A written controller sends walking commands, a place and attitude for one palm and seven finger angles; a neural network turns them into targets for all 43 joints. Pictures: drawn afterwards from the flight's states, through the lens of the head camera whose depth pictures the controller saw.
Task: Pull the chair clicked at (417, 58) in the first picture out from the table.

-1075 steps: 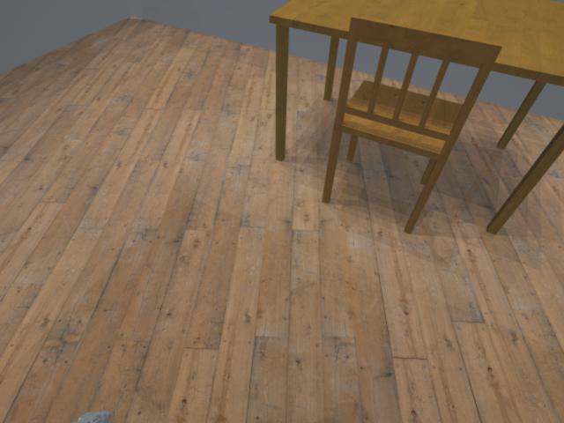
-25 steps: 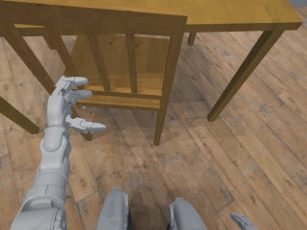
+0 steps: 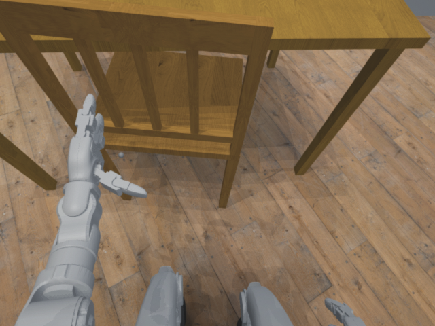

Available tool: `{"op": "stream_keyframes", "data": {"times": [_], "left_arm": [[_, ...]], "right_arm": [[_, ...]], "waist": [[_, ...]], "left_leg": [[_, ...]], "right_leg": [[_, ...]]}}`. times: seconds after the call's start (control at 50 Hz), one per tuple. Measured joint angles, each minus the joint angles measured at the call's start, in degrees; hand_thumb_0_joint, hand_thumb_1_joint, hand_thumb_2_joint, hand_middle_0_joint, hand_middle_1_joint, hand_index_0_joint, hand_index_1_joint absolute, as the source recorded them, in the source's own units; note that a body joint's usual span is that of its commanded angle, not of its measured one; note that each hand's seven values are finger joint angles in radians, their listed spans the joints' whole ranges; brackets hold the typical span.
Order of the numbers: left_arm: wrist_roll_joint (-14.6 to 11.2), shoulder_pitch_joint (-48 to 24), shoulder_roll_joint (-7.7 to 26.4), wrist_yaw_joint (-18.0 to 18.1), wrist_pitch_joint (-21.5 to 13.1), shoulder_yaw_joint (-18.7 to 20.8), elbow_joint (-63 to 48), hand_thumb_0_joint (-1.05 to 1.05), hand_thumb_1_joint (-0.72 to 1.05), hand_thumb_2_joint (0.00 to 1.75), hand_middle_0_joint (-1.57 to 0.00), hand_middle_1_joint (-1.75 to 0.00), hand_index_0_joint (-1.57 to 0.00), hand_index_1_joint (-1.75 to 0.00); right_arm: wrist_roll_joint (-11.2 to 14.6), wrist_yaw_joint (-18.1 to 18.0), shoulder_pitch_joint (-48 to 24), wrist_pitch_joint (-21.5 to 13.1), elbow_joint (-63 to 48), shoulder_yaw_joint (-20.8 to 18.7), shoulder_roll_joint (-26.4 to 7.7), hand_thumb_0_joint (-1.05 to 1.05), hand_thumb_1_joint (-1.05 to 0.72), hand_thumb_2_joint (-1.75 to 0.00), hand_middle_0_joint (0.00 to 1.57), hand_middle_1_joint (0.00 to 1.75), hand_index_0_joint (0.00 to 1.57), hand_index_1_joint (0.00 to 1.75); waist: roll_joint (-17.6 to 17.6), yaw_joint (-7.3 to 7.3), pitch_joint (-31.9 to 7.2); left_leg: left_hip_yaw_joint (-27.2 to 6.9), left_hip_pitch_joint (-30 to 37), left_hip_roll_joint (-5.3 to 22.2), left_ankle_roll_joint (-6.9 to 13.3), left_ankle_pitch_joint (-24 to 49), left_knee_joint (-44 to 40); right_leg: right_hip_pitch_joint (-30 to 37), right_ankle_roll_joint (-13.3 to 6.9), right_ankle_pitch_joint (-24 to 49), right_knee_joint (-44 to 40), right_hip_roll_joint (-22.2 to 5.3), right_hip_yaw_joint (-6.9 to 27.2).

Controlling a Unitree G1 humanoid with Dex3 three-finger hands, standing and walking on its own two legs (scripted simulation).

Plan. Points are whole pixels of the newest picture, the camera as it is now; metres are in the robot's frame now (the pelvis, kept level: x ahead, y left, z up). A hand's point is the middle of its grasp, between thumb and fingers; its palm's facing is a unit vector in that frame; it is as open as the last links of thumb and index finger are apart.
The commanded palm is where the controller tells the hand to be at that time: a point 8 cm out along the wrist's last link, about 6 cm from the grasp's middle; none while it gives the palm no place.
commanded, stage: draw the fingers out of the gap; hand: left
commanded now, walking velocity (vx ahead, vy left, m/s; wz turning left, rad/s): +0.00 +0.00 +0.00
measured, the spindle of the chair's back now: (148, 92) +0.57 +0.15 +0.02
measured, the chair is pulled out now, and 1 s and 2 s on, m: -0.08 -0.08 -0.08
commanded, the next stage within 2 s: aim the fingers beside a spindle in 0.66 s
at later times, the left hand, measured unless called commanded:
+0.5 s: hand (120, 198) +0.33 +0.17 +0.02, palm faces +0.06 -1.00 -0.05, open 17.5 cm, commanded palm +0.30 +0.22 +0.02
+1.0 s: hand (116, 226) +0.28 +0.17 +0.02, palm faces +0.06 -1.00 -0.04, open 17.4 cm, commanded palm +0.27 +0.22 +0.03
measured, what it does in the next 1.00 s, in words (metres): stands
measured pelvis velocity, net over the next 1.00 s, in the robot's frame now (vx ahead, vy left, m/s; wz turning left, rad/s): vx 0.00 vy -0.01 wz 0.03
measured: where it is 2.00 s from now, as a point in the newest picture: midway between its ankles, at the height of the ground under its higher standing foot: outside the picture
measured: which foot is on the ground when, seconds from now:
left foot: down 0.00-1.00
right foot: down 0.00-1.00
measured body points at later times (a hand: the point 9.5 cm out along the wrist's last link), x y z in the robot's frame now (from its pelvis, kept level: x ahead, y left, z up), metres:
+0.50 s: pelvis +0.00 -0.01 +0.00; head +0.11 +0.01 +0.44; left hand +0.32 +0.22 +0.02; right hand +0.17 -0.25 -0.10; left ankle +0.07 +0.11 -0.62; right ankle -0.01 -0.14 -0.62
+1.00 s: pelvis +0.00 -0.01 -0.01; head +0.10 +0.00 +0.43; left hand +0.27 +0.22 +0.02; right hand +0.19 -0.24 -0.10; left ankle +0.07 +0.11 -0.62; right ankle -0.01 -0.14 -0.62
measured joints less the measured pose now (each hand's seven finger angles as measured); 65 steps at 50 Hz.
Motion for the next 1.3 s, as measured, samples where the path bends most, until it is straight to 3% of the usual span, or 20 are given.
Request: {"op": "stream_keyframes", "data": {"times": [0.26,0.62,0.84,0.96,1.16,1.3], "left_arm": [[-0.4,11.9,-3.3,1.6,-0.9,-4.4,-9.7,-0.01,-0.55,0.2,0.0,0.0,0.0,-0.01],[-2.5,25.2,-3.9,-0.1,-0.1,-7.5,-21.8,-0.01,-0.55,0.2,0.0,0.0,0.0,0.0],[-3.4,33.9,-4.5,-0.6,0.4,-9.1,-29.7,-0.01,-0.55,0.2,0.0,0.0,0.0,-0.01],[-3.8,33.2,-4.0,-0.9,-0.2,-8.6,-30.7,-0.01,-0.54,0.21,-0.01,-0.01,-0.01,-0.01],[-4.8,29.6,-3.0,-2.1,3.7,-6.9,-29.6,-0.01,-0.53,0.25,-0.03,-0.03,-0.02,-0.04],[-4.8,30.3,-2.9,-1.8,3.0,-6.3,-29.0,-0.01,-0.51,0.27,-0.04,-0.05,-0.04,-0.06]], "right_arm": [[0.4,0.0,-0.4,0.0,-1.3,0.1,0.3,0.01,-0.9,-0.9,0.2,0.3,0.2,0.3],[0.8,-1.0,-4.2,-2.0,-3.9,0.1,0.2,0.01,-0.9,-0.9,0.2,0.3,0.2,0.3],[0.8,-1.5,-4.6,-3.5,-4.8,0.3,0.6,0.01,-0.9,-0.9,0.2,0.3,0.2,0.3],[0.6,-2.1,-4.7,-4.8,-4.0,0.4,0.6,0.01,-0.9,-0.9,0.2,0.3,0.2,0.3],[0.8,-2.3,-4.0,-4.8,-3.7,0.7,0.6,0.01,-0.9,-0.9,0.2,0.3,0.2,0.3],[0.8,-2.1,-2.5,-4.9,-3.5,0.6,0.3,0.01,-0.9,-0.9,0.2,0.3,0.2,0.3]], "waist": [[-0.1,1.36,0.0],[-0.2,3.19,-0.1],[-0.1,3.57,-0.6],[0.1,3.8,-0.8],[0.3,2.95,-0.8],[0.2,2.72,-1.2]], "left_leg": [[0.3,2.7,-0.3,0.0,0.0,-1.3],[-0.8,3.5,-0.5,-0.8,-0.7,-0.3],[-1.4,2.8,-0.6,-1.0,-1.3,1.0],[-2.1,1.5,-0.7,-1.2,-1.5,2.4],[-1.8,1.2,-0.4,-1.0,-1.4,2.3],[-1.4,1.9,-0.4,-0.7,-1.2,1.4]], "right_leg": [[2.6,0.0,-0.1,-1.1,-0.3,0.2],[3.7,-0.8,-1.3,0.2,-0.3,-0.8],[3.3,-1.0,-2.1,1.3,-0.3,-1.3],[2.3,-1.2,-2.6,2.6,-0.3,-2.0],[1.9,-1.0,-2.2,2.3,0.0,-1.6],[2.5,-0.7,-1.7,1.3,-0.1,-1.2]]}}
